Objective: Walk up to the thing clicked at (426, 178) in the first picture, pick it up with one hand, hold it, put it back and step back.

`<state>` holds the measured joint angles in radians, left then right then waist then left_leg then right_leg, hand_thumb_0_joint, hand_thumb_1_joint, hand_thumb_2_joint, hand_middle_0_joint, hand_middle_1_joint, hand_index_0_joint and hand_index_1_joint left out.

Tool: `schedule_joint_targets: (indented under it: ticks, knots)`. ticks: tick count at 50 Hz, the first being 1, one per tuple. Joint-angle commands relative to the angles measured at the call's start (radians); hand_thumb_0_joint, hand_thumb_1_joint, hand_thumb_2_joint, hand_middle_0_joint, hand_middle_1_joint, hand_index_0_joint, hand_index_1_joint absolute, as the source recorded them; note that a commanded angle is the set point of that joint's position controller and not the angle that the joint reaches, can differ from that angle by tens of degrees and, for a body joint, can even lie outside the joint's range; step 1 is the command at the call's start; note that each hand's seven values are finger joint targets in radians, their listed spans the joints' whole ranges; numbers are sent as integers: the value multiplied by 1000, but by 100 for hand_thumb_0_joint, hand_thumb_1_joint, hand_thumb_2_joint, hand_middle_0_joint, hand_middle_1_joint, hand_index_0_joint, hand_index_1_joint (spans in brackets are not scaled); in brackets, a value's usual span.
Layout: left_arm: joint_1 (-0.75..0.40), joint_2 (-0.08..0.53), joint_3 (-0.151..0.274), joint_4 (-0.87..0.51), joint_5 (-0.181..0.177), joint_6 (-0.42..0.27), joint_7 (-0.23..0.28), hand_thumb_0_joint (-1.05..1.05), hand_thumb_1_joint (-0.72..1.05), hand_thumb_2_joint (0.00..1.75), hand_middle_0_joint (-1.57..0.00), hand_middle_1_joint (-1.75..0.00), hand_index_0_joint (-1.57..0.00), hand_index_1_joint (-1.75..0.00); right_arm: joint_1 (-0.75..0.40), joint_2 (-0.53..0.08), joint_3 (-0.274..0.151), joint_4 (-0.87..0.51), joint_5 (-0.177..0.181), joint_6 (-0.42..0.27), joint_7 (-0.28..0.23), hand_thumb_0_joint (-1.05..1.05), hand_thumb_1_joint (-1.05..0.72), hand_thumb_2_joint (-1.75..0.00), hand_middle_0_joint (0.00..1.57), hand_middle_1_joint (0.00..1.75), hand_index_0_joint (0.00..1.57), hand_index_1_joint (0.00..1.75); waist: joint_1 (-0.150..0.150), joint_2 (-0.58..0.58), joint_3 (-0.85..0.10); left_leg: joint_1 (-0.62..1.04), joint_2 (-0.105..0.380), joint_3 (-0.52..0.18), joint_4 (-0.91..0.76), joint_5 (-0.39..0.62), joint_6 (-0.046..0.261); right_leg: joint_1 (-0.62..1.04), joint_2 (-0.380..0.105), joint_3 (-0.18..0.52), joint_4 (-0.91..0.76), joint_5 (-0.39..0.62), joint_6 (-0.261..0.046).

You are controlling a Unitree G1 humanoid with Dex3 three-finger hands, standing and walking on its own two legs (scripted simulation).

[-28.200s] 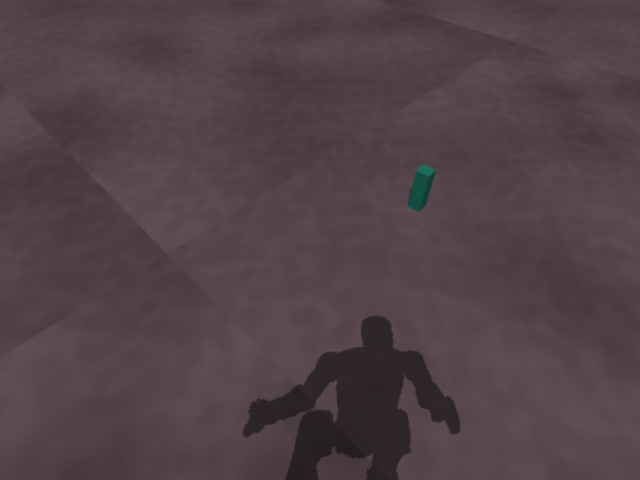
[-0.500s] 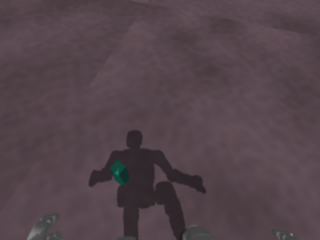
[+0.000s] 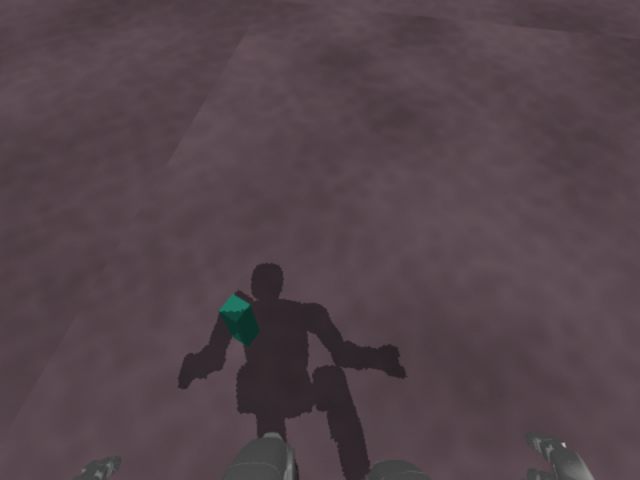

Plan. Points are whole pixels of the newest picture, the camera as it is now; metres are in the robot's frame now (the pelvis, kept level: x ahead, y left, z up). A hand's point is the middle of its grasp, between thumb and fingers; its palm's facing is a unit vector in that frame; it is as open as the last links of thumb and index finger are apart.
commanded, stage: step back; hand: left
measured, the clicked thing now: (240, 321) +0.56 +0.24 -0.65
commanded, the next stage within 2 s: none
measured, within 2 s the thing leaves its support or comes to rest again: neither
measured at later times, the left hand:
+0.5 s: hand out of the picture -0.02 +0.28 -0.14, palm faces +0.00 -0.93 -0.37, open 7.4 cm
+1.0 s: hand out of the picture -0.15 +0.23 -0.14, palm faces +0.05 -0.91 -0.40, open 7.4 cm
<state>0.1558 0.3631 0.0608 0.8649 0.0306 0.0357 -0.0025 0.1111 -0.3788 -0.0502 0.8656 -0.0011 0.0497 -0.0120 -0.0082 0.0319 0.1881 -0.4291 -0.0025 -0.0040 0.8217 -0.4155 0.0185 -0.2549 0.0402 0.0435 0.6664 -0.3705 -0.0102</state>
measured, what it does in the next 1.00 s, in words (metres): walks backwards: left foot, then right foot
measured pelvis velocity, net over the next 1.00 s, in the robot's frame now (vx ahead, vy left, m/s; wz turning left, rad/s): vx -0.28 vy -0.04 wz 0.08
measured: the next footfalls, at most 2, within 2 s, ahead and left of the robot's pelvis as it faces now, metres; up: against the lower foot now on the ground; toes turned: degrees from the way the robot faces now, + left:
left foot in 0.24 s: -0.04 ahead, +0.12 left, +0.00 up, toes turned +0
right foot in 0.66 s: -0.17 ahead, -0.17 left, +0.00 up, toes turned +1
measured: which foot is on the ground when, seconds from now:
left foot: up 0.00-0.22, down 0.24-0.68, up 0.70-0.96, down 0.98-1.00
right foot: down 0.00-0.24, up 0.26-0.64, down 0.66-1.00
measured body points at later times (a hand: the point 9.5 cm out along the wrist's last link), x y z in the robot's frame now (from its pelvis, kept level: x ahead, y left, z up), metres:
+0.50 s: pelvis -0.12 +0.00 +0.01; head -0.06 +0.04 +0.46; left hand -0.02 +0.33 -0.12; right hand -0.01 -0.31 -0.08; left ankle -0.08 +0.12 -0.72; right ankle -0.17 -0.16 -0.63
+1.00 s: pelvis -0.28 -0.04 +0.00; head -0.22 -0.04 +0.44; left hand -0.16 +0.28 -0.11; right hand -0.19 -0.36 -0.12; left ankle -0.29 +0.07 -0.72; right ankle -0.21 -0.17 -0.72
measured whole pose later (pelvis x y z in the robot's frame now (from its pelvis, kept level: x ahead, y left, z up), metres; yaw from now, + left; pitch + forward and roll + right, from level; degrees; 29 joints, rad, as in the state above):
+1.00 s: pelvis -0.28 -0.04 +0.00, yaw +4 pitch -2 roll +1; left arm 0.11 0.38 0.06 0.75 0.03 0.05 0.01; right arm 0.23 -0.38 -0.05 0.87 -0.02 0.03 -0.02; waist 0.00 -0.03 0.18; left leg -0.26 -0.06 -0.02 0.66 -0.37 0.01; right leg -0.41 -0.07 -0.02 0.74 -0.30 0.01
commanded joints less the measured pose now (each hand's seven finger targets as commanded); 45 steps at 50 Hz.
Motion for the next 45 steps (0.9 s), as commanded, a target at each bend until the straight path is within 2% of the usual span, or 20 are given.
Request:
schedule_joint_targets:
  ticks: [1,4,7,10,11,12,13,14,17,25,27,29,32,33,34,35,37,38,40,45]
  knots:
    - [-80,267,78,-137,-7,-30,28,0,90,90,-20,-30,-20,-30,58,-206,-58,-56,10,-19,-15,0,-90,-90,20,30,20,30,0,-139,-147,8,-109,-164,399,-136,-19,-76,-324,310,-265,518,-279]
    - [-87,236,74,-158,4,-22,32,0,90,90,-20,-30,-20,-30,93,-199,-41,-46,12,-33,-22,0,-90,-90,20,30,20,30,7,-195,-174,-8,-109,-100,295,-98,-37,24,-240,181,-194,581,-211]
    - [-45,240,74,-171,12,-12,36,0,90,90,-20,-30,-20,-30,99,-189,-39,-65,2,-38,-21,0,-90,-90,20,30,20,30,25,-242,-213,-6,-35,-63,-1,-110,-29,171,-259,198,-145,597,-198]
    - [-30,245,65,-172,-12,7,24,0,90,90,-20,-30,-20,-30,145,-169,-49,-41,-19,-56,-16,0,-90,-90,20,30,20,30,-2,-180,-245,164,-37,26,-433,201,-14,160,-203,137,-1,567,-142]
    - [-10,215,55,-181,-16,15,21,0,90,90,-20,-30,-20,-30,135,-197,-61,-50,-32,-63,-16,0,-90,-90,20,30,20,30,15,-122,-242,255,30,-94,-445,334,4,32,-161,132,46,409,-89]
    - [19,167,44,-188,-21,19,17,0,90,90,-20,-30,-20,-30,115,-293,-84,-66,-52,-67,-16,0,-90,-90,20,30,20,30,28,109,-248,356,261,-403,-464,499,86,-188,-25,64,206,74,-31]
    - [-60,205,62,-196,-17,18,36,0,90,90,-20,-30,-20,-30,108,-383,-99,-81,-38,-65,-9,0,-90,-90,20,30,20,30,-40,192,-226,227,409,-531,-470,668,236,-205,59,94,359,-290,-8]
    - [-89,225,68,-184,-5,18,46,0,90,90,-20,-30,-20,-30,97,-367,-103,-77,-36,-67,-12,0,-90,-90,20,30,20,30,-48,129,-202,167,412,-535,-472,627,262,-199,68,183,499,-298,-12]
    - [1,218,76,-138,-25,15,36,0,90,90,-20,-30,-20,-30,9,-263,-70,-91,-32,-71,-27,0,-90,-90,20,30,20,30,38,82,-184,245,262,-267,-389,681,192,-261,65,188,621,-142,-10]
    - [0,208,80,-149,-8,12,19,0,90,90,-20,-30,-20,-30,100,-258,-82,-118,-27,-64,-31,0,-90,-90,20,30,20,30,-35,111,-232,379,276,-239,-347,642,248,-255,31,116,419,-152,49]
    - [28,206,80,-142,-11,12,14,0,90,90,-20,-30,-20,-30,71,-279,-86,-137,-31,-60,-30,0,-90,-90,20,30,20,30,-19,152,-240,314,305,-248,-349,582,247,-173,-10,85,302,-152,38]
    - [72,203,82,-113,-8,6,5,0,90,90,-20,-30,-20,-30,37,-285,-83,-150,-37,-51,-24,0,-90,-90,20,30,20,30,-5,164,-261,225,255,-203,-324,498,206,-54,-20,14,127,-116,23]
    - [183,200,93,-59,3,-6,0,0,90,90,-20,-30,-20,-30,14,-268,-71,-150,-19,-30,-18,0,-90,-90,20,30,20,30,49,124,-289,74,164,-150,-220,332,99,170,-17,-30,-228,119,-21]
    - [176,261,107,-74,21,-13,0,0,90,90,-20,-30,-20,-30,30,-214,-58,-155,-13,-26,-17,0,-90,-90,20,30,20,30,45,-41,-248,-109,52,-141,-79,120,38,194,-152,217,-268,42,-62]
    - [101,379,129,-116,13,-9,0,0,90,90,-20,-30,-20,-30,-16,-178,-53,-177,-3,-30,-30,0,-90,-90,20,30,20,30,70,-308,-204,-143,-115,-69,147,-170,-18,-13,-390,478,-356,78,-229]
    - [33,412,130,-148,17,-13,6,0,90,90,-20,-30,-20,-30,-27,-234,-75,-167,-9,-24,-38,0,-90,-90,20,30,20,30,71,-312,-138,-86,-72,-167,358,-213,-32,-199,-488,587,-399,91,-315]
    - [-102,282,90,-170,5,-20,18,0,90,90,-20,-30,-20,-30,71,-225,-63,-103,4,-27,-34,0,-90,-90,20,30,20,30,-21,-160,-101,-78,-114,-197,421,-74,-22,-172,-308,272,-282,301,-211]
    - [-136,272,93,-171,11,-18,22,0,90,90,-20,-30,-20,-30,110,-217,-57,-87,9,-29,-33,0,-90,-90,20,30,20,30,-34,-198,-111,-58,-121,-152,432,-51,-25,-155,-275,193,-253,330,-190]
    - [-79,253,89,-173,14,-18,23,0,90,90,-20,-30,-20,-30,114,-211,-48,-80,-2,-39,-31,0,-90,-90,20,30,20,30,6,-212,-145,-47,-115,-119,377,-56,-36,-71,-238,144,-204,392,-184]
    - [3,251,82,-169,11,-9,39,0,90,90,-20,-30,-20,-30,93,-185,-42,-100,-14,-47,-22,0,-90,-90,20,30,20,30,56,-224,-206,-23,-36,-38,-54,-100,-26,179,-291,180,-116,577,-187]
